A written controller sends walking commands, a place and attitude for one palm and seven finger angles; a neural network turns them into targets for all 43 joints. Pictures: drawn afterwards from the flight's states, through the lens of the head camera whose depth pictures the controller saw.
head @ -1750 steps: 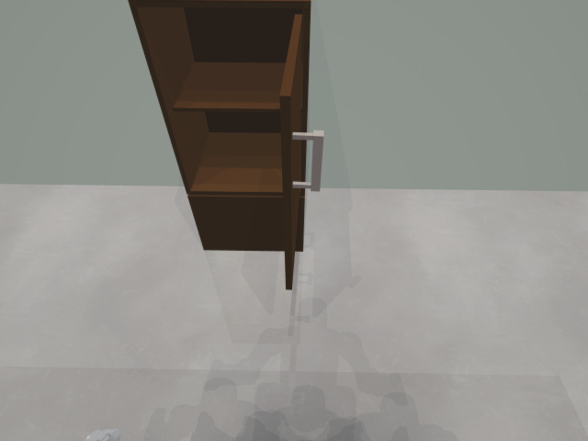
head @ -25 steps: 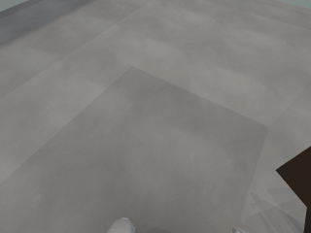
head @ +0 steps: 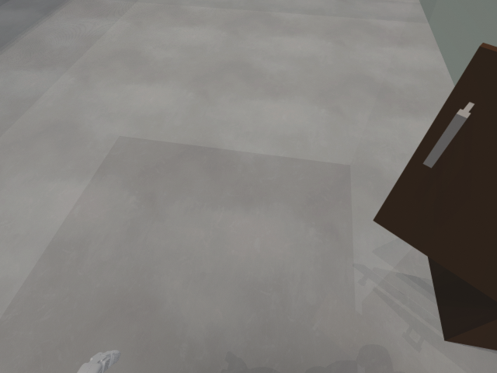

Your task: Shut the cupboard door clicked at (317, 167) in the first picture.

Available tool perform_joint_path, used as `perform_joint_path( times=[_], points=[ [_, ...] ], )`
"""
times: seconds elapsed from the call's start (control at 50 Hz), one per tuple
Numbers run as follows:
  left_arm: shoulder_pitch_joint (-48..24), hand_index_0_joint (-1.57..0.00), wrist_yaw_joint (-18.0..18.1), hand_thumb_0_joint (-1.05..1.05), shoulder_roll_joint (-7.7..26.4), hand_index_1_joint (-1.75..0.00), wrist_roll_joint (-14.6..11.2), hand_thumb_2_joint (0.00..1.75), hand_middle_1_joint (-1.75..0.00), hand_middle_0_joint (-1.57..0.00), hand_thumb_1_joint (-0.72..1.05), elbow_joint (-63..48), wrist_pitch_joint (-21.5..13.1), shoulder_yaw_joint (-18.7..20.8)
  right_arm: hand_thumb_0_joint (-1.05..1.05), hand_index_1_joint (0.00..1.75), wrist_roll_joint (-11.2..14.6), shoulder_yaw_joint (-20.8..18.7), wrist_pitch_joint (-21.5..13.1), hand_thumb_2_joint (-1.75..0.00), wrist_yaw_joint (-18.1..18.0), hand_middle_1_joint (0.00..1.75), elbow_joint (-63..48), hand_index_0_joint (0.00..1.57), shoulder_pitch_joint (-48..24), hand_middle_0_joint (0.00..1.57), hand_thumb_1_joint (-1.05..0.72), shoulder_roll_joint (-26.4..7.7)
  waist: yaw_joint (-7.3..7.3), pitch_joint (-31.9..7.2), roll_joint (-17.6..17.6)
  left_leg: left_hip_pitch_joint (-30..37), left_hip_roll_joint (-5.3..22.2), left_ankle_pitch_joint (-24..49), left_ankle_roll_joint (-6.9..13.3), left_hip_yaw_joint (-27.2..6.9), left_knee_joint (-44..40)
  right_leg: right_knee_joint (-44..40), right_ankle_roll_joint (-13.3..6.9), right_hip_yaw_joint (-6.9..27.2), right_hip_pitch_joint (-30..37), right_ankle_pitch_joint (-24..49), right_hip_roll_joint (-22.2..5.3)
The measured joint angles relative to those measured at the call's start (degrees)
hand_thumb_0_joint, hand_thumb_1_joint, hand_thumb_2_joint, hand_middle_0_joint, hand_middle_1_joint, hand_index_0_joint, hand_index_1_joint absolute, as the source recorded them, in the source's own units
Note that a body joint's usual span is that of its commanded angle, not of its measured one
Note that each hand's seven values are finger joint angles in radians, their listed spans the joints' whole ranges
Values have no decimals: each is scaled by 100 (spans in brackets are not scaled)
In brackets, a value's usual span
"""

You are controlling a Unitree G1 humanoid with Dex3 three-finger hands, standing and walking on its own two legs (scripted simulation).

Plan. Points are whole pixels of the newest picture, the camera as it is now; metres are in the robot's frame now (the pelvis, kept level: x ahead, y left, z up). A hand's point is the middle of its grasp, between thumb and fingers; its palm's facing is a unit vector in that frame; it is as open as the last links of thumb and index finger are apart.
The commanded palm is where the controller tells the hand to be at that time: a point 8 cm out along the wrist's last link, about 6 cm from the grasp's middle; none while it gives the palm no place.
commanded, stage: turn to face it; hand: left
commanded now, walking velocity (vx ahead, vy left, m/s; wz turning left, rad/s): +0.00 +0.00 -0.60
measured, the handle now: (448, 135) +0.58 -0.39 +0.03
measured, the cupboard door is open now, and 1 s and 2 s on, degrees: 57 57 57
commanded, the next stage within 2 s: take the last steps up to it in 1.18 s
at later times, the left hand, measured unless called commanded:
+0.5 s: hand (140, 367) +0.15 +0.21 -0.15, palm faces -0.25 -0.95 -0.20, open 7.4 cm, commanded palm none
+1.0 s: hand (176, 351) +0.18 +0.15 -0.15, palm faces -0.48 -0.85 -0.21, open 7.4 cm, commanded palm none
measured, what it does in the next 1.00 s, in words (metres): steps on the spot, turning right: left foot, then right foot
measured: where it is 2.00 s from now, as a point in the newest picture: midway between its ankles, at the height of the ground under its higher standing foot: outside the picture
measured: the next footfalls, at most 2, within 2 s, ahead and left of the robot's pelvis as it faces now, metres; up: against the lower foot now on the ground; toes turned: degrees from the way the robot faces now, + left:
left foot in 0.32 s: +0.09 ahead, +0.13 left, +0.00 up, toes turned -6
right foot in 0.68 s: -0.01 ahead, -0.12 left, +0.00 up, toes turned -27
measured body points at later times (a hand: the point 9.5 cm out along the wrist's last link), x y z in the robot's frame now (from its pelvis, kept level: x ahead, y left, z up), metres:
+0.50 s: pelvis +0.01 +0.03 +0.02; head +0.05 +0.04 +0.46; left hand +0.16 +0.26 -0.13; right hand +0.01 -0.23 -0.11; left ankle +0.05 +0.14 -0.72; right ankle -0.05 -0.09 -0.65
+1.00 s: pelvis +0.01 +0.02 +0.01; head +0.04 +0.01 +0.46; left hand +0.20 +0.20 -0.14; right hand -0.06 -0.25 -0.12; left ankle +0.08 +0.12 -0.71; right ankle -0.04 -0.10 -0.72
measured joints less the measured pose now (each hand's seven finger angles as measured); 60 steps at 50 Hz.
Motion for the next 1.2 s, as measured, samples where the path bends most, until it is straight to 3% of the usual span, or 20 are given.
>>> perform_joint_path(
  times=[0.06,0.1,0.14,0.22,0.3,0.34,0.4,0.44,0.48,0.62,0.66,0.68,0.74,0.82,0.96,1.02,1.08,1.14,1.2],
  points=[
    [-41,-19,113,0,-231,-30,-16,90,-30,-20,91,54,-111,-118,0,30,38,-88,181,-90,-46,30,127,21,-66,20,-91,-224,-62,59,252,-645,-241,-795,-56,-719,1618,243,-126,83,-124,-239,138],
    [3,-20,179,0,-337,-30,-16,90,-30,-20,91,58,-93,-159,1,30,43,-97,212,-90,-65,29,166,20,-102,20,-91,-253,-70,41,232,-958,-415,-689,-105,-874,2245,67,-117,197,-72,-159,149],
    [32,-20,218,0,-381,-30,-10,90,-30,-20,91,77,-63,-175,1,30,42,-78,188,-90,-45,29,142,20,-146,20,-91,-208,-72,33,119,-1114,-502,-473,-154,-906,2330,-145,-102,333,-17,-10,150],
    [58,-20,211,0,-383,-30,13,90,-30,-20,90,121,-33,-185,1,30,57,-27,112,-90,-13,29,12,20,-227,20,-91,-46,-37,15,-136,-1003,-631,-331,-199,-949,1431,-338,-78,601,-7,143,168],
    [73,-20,184,0,-344,-30,0,90,-30,-20,90,167,27,-147,1,30,81,26,8,-90,-24,29,-95,20,-278,20,-91,92,14,-35,-293,-496,-776,119,-159,-966,-16,-149,35,856,-150,85,247],
    [77,-20,171,0,-296,-30,-46,90,-30,-20,90,190,93,-112,0,30,55,64,-88,-90,-36,29,-133,20,-260,20,-91,147,1,-88,-337,-327,-783,582,30,-944,-536,222,65,947,-353,-216,325],
    [56,-20,130,0,-165,-30,-28,90,-30,-20,90,238,185,-30,0,30,-26,180,-126,-90,-40,29,-164,20,-227,20,-91,298,40,-49,-460,-238,-675,512,299,-682,-466,1738,77,739,-847,-1085,352],
    [46,-20,66,0,-106,-30,-2,90,-30,-20,90,259,207,15,0,30,-50,229,-128,-90,-55,29,-179,21,-152,20,-91,358,34,-54,-427,-109,-571,553,316,-580,-659,2500,134,496,-1058,-1109,300],
    [30,-20,26,0,-77,-30,-5,90,-30,-20,91,239,214,45,0,30,-67,244,-115,-90,-71,30,-169,21,-109,20,-91,381,47,-28,-350,8,-460,642,293,-478,-848,2723,195,313,-1100,-1062,219],
    [-24,-19,-2,0,-116,-30,-29,90,-30,-20,91,195,163,10,0,30,-51,130,-84,-90,-40,30,-51,21,-51,20,-91,250,-3,57,1,134,-72,520,149,-36,-715,1022,171,-20,-412,-833,63],
    [-10,-19,-6,0,-121,-30,-28,90,-30,-20,91,161,106,-17,0,30,-22,77,-48,-90,-10,30,-28,21,9,20,-91,170,-19,17,56,43,20,326,63,78,-371,192,85,-74,-38,-254,63],
    [9,-19,8,0,-115,-30,-12,90,-30,-20,91,143,43,-26,0,30,4,47,-15,-90,4,30,-16,21,38,20,-91,126,-8,-29,52,-75,32,155,24,89,-85,-73,-111,-25,59,-135,61],
    [-24,-19,117,0,-320,-30,-19,90,-30,-20,91,192,-64,-107,0,30,33,-57,182,-90,-25,30,103,21,-96,20,-91,-105,-38,36,320,-659,-213,-719,-38,-637,1361,162,-224,38,-70,-203,187],
    [69,-20,217,0,-426,-30,-10,90,-30,-20,90,211,-57,-143,1,30,33,-77,202,-90,-23,29,131,20,-233,20,-91,-142,-14,13,194,-1141,-522,-393,-113,-880,2200,-237,-170,275,16,76,179],
    [137,-20,205,0,-386,-30,22,90,-30,-20,90,318,-25,-143,0,30,56,-21,76,-90,-6,29,23,20,-291,20,-91,34,45,-113,-160,-697,-732,-163,-118,-981,642,-421,-104,604,-19,222,238],
    [172,-20,206,0,-351,-30,-19,90,-30,-20,90,361,17,-116,0,30,67,36,-37,-90,-34,29,12,20,-249,20,-91,98,47,-201,-236,-172,-795,509,24,-985,-601,-147,2,712,-171,88,323],
    [147,-20,198,0,-244,-30,-43,90,-30,-20,90,437,114,-59,0,30,-12,141,-106,-90,-59,29,44,20,-204,20,-91,265,50,-192,-442,-114,-797,495,327,-798,-559,929,-13,743,-532,-819,351],
    [138,-20,145,0,-188,-30,-4,90,-30,-20,91,494,161,-19,0,30,-56,223,-122,-90,-96,29,65,20,-79,20,-91,384,21,-206,-442,62,-710,523,362,-691,-833,2130,47,547,-853,-999,329],
    [99,-20,126,0,-195,-30,-18,90,-30,-20,91,489,145,-17,0,30,-70,252,-127,-90,-122,30,144,21,-9,20,-91,439,30,-147,-338,199,-617,662,344,-610,-1091,2252,117,390,-834,-966,231]
  ],
)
